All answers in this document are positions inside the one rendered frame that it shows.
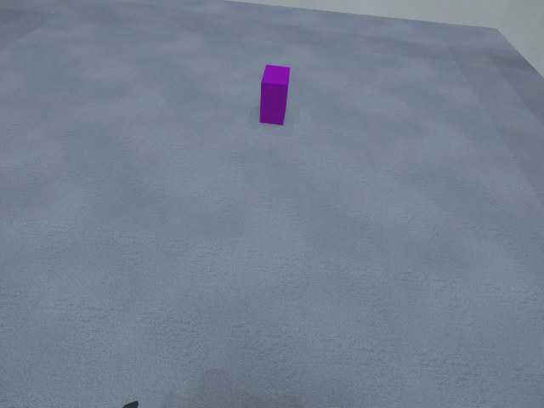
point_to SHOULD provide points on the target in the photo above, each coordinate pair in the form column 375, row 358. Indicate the carton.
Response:
column 274, row 87

